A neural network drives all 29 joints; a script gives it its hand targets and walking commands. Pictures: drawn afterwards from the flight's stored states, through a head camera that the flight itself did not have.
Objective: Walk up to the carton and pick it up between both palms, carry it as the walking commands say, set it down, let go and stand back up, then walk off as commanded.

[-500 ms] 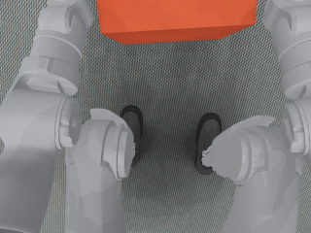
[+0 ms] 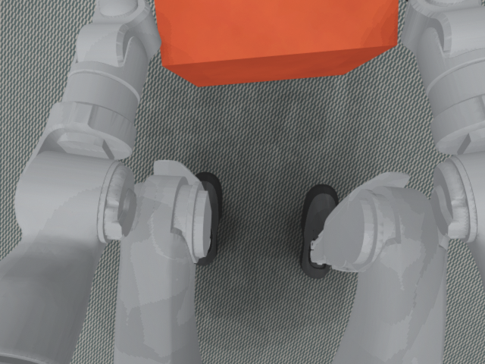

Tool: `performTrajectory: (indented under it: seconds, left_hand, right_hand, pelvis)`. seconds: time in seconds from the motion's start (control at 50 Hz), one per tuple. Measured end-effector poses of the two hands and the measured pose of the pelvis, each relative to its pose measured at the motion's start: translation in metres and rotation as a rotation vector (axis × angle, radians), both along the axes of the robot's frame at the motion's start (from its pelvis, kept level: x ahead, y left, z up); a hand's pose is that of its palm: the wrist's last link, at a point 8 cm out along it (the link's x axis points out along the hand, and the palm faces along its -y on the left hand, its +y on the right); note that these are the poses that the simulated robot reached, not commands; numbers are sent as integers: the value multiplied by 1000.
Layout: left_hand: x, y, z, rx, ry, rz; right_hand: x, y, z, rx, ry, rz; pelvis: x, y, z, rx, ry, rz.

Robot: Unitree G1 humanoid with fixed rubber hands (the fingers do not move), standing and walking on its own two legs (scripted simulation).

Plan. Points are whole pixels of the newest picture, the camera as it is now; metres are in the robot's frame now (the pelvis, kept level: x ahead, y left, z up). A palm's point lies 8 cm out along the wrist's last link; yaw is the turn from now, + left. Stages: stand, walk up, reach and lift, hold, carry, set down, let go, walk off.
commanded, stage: reach and lift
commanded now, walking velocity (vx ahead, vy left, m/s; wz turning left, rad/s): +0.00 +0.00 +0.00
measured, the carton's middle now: out of the picture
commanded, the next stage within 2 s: none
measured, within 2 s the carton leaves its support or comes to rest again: neither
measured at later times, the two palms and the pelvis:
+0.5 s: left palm out of the picture +0.52 +0.19 -0.05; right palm out of the picture +0.55 -0.15 -0.05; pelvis -0.01 +0.00 +0.03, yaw +1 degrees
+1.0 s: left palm out of the picture +0.51 +0.20 +0.02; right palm out of the picture +0.53 -0.14 +0.02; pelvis -0.02 -0.01 +0.09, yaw +2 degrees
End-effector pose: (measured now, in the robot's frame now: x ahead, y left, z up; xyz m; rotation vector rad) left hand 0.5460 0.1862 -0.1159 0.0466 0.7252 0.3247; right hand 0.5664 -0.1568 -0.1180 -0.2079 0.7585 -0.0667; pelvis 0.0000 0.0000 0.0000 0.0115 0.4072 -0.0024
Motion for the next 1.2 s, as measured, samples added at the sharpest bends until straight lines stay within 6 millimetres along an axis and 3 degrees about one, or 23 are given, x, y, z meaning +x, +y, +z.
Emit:
performTrajectory:
  seconds: [0.28, 1.2]
  left_hand:
    - [-8, 0, 40, 39, 0, -17]
    - [-47, 10, 169, 40, -8, 17]
  right_hand:
    - [-7, 1, 39, -14, 4, -5]
    - [-40, 13, 166, 0, -5, -4]
  pelvis:
    - [-7, -3, 13, 7, -58, 2]
    - [-20, -7, 109, 14, -161, 31]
